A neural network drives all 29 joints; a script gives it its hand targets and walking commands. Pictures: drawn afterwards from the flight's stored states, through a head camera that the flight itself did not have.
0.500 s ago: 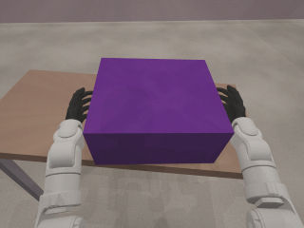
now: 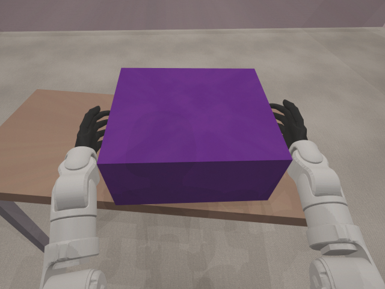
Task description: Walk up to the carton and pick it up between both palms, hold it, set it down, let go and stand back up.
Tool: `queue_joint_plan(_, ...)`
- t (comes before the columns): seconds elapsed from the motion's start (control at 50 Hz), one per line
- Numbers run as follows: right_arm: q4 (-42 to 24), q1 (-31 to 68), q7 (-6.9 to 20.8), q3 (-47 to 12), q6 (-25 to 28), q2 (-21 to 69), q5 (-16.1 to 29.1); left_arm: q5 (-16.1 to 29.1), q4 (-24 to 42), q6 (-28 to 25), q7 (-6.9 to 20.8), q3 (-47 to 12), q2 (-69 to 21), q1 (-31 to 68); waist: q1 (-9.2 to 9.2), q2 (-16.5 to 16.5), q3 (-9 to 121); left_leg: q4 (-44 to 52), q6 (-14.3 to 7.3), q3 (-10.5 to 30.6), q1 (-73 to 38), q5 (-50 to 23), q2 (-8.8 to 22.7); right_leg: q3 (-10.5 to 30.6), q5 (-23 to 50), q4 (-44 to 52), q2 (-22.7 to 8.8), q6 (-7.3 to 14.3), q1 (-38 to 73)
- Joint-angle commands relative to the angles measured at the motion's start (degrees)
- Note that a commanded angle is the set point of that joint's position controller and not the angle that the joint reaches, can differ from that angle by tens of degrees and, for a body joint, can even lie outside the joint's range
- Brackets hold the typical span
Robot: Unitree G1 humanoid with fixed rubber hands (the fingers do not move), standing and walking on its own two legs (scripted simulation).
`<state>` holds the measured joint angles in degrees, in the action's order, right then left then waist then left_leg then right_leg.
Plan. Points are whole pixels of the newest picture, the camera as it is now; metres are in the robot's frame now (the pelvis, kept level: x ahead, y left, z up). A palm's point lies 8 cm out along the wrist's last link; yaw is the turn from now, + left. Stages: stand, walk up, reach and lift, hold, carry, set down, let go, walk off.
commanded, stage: reach and lift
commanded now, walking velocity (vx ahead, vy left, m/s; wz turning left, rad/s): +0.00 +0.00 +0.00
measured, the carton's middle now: (191, 130) +0.41 +0.01 +0.12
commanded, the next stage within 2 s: hold in 0.10 s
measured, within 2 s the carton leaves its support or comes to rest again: neither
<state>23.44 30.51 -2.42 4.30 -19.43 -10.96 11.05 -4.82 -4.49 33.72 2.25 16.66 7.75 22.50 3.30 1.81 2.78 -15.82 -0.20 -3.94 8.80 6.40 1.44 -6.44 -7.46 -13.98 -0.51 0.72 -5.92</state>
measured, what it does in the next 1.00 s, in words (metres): stands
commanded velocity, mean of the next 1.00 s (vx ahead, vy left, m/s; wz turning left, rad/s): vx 0.00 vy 0.00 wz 0.00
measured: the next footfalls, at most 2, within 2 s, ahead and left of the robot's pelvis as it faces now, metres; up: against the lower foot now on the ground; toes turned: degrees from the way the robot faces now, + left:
none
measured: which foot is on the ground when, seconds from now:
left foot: down 0.00-1.00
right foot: down 0.00-1.00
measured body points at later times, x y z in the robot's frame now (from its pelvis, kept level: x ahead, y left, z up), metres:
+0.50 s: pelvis +0.00 +0.01 +0.00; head -0.03 +0.02 +0.45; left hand +0.36 +0.21 +0.15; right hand +0.37 -0.20 +0.17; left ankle +0.02 +0.11 -0.75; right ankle +0.00 -0.11 -0.75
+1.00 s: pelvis +0.00 +0.00 +0.00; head -0.02 +0.02 +0.45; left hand +0.36 +0.21 +0.16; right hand +0.37 -0.20 +0.18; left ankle +0.02 +0.11 -0.75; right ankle +0.00 -0.11 -0.75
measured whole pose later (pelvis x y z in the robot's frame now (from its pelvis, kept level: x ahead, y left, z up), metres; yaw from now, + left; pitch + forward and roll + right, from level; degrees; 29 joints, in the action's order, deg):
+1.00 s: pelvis +0.00 +0.00 +0.00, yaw +0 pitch -1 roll +0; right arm 16.8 30.8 -3.2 4.0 -27.6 -12.1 13.1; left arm -5.1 3.1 41.8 2.6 17.5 6.9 21.5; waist 4.3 1.3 3.5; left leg -16.0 -0.3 -4.0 8.0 7.0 1.2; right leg -6.2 -7.6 -13.5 -0.6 0.5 -4.8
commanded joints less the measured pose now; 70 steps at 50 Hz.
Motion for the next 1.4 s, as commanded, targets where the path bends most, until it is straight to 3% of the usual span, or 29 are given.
queue_joint_plan(0.0, -22.29, 37.39, 6.78, -18.51, 3.65, 25.42, 4.02, 8.18, 13.79, -3.94, 8.05, -27.26, -21.37, 40.42, 1.58, -2.86, 27.41, -1.11, 1.53, 3.40, -12.79, -10.04, -3.25, 3.64, 14.22, -0.40, 1.91, -2.23, 4.40)
queue_joint_plan(0.14, -21.04, 38.90, 7.71, -17.86, 1.67, 24.10, 5.09, 8.11, 13.52, -1.42, 8.00, -26.42, -21.98, 40.67, 1.22, -3.83, 24.96, -0.61, 2.11, 3.74, -13.52, -10.25, -2.65, 3.29, 10.23, 0.54, 2.32, -1.04, 2.25)
queue_joint_plan(0.22, -19.99, 39.51, 8.44, -17.57, 0.56, 23.56, 5.67, 7.54, 13.16, 0.28, 7.79, -25.01, -21.82, 40.42, 0.00, -3.26, 23.59, 0.16, 1.75, 3.53, -13.08, -8.63, -2.49, 3.08, 6.76, 0.92, 2.53, -0.66, 1.66)
queue_joint_plan(0.42, -21.38, 40.72, 9.11, -17.22, -0.54, 24.16, 6.49, 7.89, 16.17, 1.84, 7.42, -25.40, -21.55, 41.98, -0.08, -3.79, 25.49, -0.16, 1.63, 3.46, -13.01, -8.49, -2.44, 3.83, 7.32, 0.75, 2.37, -0.42, 1.64)
queue_joint_plan(0.66, -24.37, 37.34, 7.21, -18.78, -2.06, 24.09, 7.54, 8.42, 19.05, 2.26, 8.17, -25.50, -20.04, 39.40, 0.74, -3.20, 27.23, -1.44, 1.79, 3.79, -11.92, -13.03, -3.36, 4.49, 17.11, -0.70, 1.99, -1.66, 6.20)
queue_joint_plan(0.96, -29.82, 36.36, 6.22, -19.95, -3.82, 22.82, 9.29, 9.29, 23.09, 3.32, 8.29, -26.00, -19.43, 37.89, 1.18, -3.72, 28.01, -2.45, 2.85, 4.04, -13.41, -17.62, -3.36, 4.14, 19.76, -0.99, 2.70, -1.38, 6.19)
queue_joint_plan(1.12, -24.26, 38.34, 7.69, -16.94, -3.86, 22.59, 6.66, 8.62, 18.50, 3.75, 8.28, -24.75, -19.54, 40.02, 0.67, -3.82, 23.63, 0.11, 1.94, 3.49, -10.94, -7.47, -2.49, 3.81, 8.13, 0.23, 2.30, -0.49, 2.09)
queue_joint_plan(1.38, -21.92, 43.11, 8.44, -17.27, -1.96, 25.61, 5.99, 8.94, 14.27, 1.77, 8.40, -24.95, -21.04, 44.55, 0.10, -2.11, 28.12, -0.07, 1.14, 3.30, -10.33, -7.20, -3.22, 4.51, 10.50, -0.12, 1.74, -1.27, 4.32)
